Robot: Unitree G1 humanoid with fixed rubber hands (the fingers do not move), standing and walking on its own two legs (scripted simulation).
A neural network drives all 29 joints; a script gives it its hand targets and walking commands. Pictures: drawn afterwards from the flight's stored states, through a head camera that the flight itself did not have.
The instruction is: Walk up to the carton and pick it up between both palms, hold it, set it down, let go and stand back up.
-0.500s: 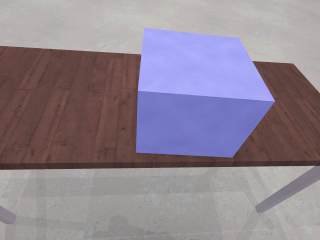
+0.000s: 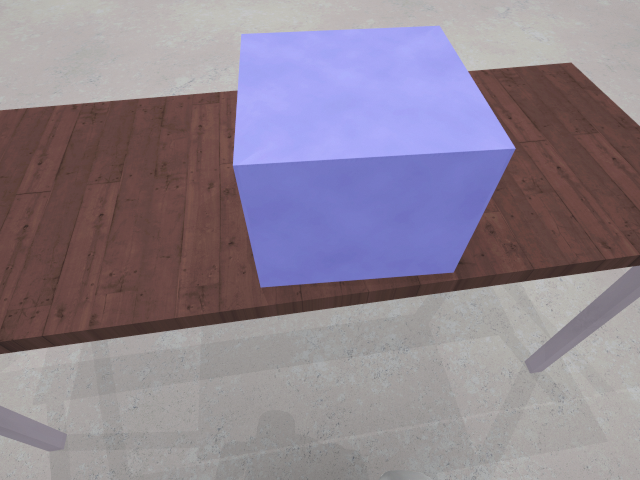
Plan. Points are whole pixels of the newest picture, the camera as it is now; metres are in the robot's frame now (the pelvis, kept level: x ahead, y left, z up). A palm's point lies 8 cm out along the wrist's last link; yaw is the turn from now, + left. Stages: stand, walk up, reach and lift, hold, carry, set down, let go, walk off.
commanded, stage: walk up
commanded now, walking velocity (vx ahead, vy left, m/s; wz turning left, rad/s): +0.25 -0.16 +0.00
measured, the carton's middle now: (350, 156) +0.55 -0.03 +0.07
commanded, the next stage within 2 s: none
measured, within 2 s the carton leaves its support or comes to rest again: neither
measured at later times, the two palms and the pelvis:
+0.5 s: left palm out of the picture +0.02 +0.10 -0.15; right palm out of the picture +0.08 -0.32 -0.17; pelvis +0.04 -0.10 -0.01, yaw +3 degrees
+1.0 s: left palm out of the picture +0.03 +0.07 -0.14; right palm out of the picture +0.05 -0.34 -0.16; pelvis +0.05 -0.14 +0.00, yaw +2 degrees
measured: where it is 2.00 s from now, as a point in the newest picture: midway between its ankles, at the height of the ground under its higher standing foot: outside the picture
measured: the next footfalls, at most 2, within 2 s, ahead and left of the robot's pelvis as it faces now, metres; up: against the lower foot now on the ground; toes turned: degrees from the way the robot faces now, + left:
right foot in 0.20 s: +0.03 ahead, -0.20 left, +0.00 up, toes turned -4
left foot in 0.52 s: +0.09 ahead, +0.00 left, +0.00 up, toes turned +6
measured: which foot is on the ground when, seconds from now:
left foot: down 0.00-0.22, up 0.24-0.50, down 0.52-1.00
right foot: up 0.00-0.18, down 0.20-1.00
